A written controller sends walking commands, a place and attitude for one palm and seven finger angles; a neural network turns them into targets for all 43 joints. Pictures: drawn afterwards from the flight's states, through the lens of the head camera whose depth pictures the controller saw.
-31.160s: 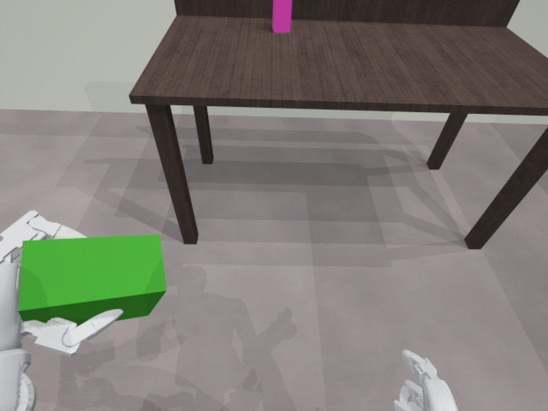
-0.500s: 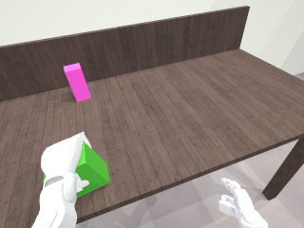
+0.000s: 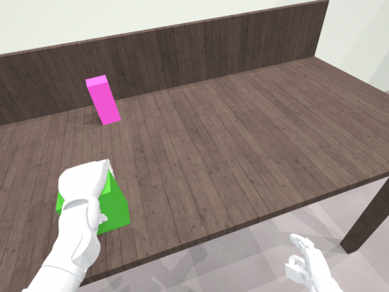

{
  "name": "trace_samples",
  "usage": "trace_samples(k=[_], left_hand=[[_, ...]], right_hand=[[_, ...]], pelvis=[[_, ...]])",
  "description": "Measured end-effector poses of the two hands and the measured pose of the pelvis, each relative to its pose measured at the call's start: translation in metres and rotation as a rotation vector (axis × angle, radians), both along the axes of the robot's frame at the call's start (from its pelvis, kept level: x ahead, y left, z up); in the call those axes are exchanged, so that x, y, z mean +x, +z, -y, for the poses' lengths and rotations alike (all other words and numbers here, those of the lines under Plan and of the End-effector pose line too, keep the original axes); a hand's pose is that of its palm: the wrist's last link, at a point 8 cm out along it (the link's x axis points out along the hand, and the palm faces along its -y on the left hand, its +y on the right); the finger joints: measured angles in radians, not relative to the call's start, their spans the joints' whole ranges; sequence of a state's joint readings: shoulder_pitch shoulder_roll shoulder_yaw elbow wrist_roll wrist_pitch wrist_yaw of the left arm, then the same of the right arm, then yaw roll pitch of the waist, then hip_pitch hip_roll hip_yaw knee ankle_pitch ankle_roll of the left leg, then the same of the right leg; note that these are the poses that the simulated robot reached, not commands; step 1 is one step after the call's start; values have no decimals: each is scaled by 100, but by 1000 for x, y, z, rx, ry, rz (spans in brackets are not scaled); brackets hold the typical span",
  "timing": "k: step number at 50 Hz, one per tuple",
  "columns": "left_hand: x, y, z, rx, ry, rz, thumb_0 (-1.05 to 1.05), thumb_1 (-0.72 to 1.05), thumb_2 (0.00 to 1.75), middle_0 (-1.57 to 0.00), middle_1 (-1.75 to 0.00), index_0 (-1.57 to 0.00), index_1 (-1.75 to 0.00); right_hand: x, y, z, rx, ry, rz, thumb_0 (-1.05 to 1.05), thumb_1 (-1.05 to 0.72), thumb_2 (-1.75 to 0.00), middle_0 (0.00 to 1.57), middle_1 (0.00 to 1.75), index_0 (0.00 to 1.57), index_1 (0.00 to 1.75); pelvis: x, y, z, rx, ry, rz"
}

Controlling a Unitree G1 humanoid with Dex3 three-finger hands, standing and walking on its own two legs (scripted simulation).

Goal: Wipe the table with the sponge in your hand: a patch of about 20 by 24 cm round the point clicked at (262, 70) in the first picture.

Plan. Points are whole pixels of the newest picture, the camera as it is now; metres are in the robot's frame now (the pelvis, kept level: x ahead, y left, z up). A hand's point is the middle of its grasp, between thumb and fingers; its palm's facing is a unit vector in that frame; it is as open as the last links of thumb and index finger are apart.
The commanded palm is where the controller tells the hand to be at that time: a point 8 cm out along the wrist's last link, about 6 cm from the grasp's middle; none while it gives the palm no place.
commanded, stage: wipe forward along the middle lane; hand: left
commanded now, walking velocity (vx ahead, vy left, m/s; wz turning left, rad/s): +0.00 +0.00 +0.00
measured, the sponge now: (100, 210) +0.27 +0.27 +0.02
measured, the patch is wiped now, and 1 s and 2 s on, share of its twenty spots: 0.95 0.95 0.95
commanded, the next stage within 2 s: slide back across to the first lane in 1.14 s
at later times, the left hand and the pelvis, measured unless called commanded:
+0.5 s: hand (94, 177) +0.32 +0.29 +0.08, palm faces -0.04 -0.02 -1.00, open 10.2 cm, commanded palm +0.31 +0.28 +0.10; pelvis +0.00 -0.01 +0.00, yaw +1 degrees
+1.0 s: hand (89, 160) +0.38 +0.33 +0.08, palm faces -0.08 -0.01 -1.00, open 10.2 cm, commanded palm +0.36 +0.32 +0.11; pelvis +0.00 +0.01 +0.00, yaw +0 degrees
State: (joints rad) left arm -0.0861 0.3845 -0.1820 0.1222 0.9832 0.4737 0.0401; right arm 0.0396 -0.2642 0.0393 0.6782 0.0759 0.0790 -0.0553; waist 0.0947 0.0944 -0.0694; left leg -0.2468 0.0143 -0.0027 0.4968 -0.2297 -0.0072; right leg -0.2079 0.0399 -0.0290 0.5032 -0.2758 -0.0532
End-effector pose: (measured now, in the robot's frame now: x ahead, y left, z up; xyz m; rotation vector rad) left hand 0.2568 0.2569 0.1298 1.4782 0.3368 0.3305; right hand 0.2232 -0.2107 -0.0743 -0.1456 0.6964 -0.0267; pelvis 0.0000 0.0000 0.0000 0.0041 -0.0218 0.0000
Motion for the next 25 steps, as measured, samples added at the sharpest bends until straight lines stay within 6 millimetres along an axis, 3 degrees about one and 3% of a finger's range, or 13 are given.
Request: trace_samples(k=[16, 25], left_hand=[[35, -1, -16, 35, 11, -45, 0, -52, 106, -74, -134, -73, -130], [51, 1, -25, 48, 6, -54, 0, -52, 107, -75, -134, -74, -130]], right_hand=[[-36, -21, 28, -32, -77, -108, 2, -91, -90, 20, 30, 20, 30], [-52, -28, 34, -48, -100, -156, 2, -91, -90, 20, 30, 20, 30]], pelvis=[[-1, -2, 5, -2, 7, -44], [-5, -3, 5, -5, 14, -61]])
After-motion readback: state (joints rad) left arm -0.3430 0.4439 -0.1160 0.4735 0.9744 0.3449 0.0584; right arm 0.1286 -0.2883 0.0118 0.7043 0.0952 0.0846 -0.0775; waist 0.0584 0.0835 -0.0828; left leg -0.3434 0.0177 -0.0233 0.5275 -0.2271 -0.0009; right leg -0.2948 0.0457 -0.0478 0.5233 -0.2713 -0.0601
